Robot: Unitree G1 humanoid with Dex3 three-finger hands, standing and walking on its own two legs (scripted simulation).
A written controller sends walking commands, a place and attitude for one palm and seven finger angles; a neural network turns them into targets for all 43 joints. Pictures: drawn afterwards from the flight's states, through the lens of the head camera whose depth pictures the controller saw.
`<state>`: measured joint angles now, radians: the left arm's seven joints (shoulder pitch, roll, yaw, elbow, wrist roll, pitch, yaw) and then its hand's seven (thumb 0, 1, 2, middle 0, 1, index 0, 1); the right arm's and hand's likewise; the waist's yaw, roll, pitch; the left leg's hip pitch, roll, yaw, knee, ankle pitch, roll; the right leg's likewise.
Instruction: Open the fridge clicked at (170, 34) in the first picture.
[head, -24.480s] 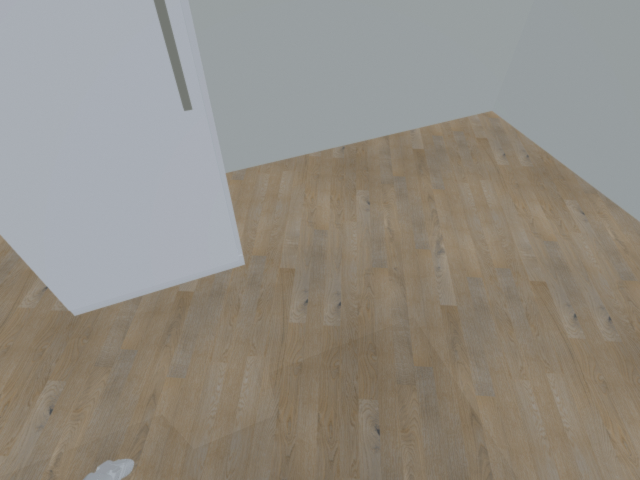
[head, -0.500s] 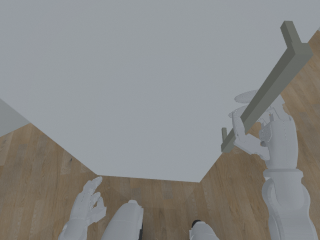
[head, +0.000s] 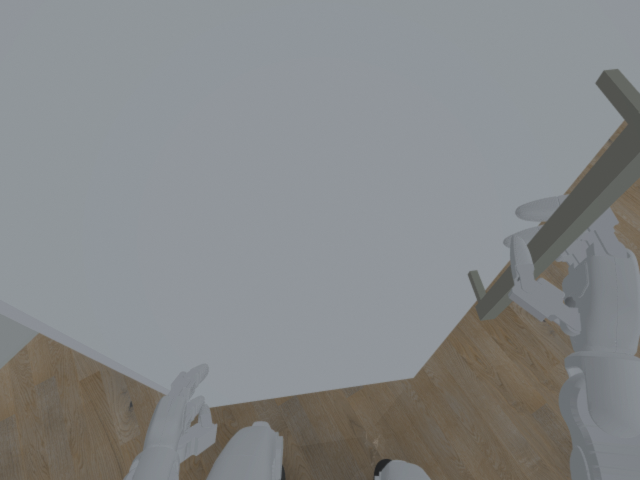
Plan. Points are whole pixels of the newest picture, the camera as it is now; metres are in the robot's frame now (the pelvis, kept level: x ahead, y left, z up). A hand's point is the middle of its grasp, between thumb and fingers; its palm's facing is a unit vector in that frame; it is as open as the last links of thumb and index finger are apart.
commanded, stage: walk backward, drawing the door open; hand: right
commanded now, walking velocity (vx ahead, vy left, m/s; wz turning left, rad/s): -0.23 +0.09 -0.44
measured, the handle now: (531, 233) +0.34 -0.19 +0.14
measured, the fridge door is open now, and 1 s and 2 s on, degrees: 49 54 52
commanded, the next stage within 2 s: stop walking and hold the door back in 0.10 s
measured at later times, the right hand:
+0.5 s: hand (535, 359) +0.22 -0.16 +0.14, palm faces +0.43 +0.89 -0.15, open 5.5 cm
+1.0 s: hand (529, 318) +0.25 -0.16 +0.14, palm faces +0.39 +0.91 -0.16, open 5.3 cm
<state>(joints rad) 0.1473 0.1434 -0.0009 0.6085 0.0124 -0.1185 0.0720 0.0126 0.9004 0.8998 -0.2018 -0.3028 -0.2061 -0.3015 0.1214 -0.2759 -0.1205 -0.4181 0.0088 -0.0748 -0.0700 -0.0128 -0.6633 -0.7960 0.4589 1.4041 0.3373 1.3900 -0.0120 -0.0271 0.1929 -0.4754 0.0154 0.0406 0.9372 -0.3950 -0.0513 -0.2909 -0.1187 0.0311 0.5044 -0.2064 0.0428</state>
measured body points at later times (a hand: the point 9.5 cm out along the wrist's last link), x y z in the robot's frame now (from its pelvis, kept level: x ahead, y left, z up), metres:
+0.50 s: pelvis -0.07 +0.09 -0.01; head -0.04 +0.06 +0.44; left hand +0.16 +0.27 -0.09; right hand +0.19 -0.21 +0.15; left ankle -0.02 +0.23 -0.69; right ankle -0.05 +0.02 -0.74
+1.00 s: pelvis -0.12 +0.10 -0.02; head -0.11 +0.10 +0.43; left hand +0.07 +0.34 -0.12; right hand +0.22 -0.21 +0.15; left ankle -0.10 +0.26 -0.73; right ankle -0.06 -0.01 -0.74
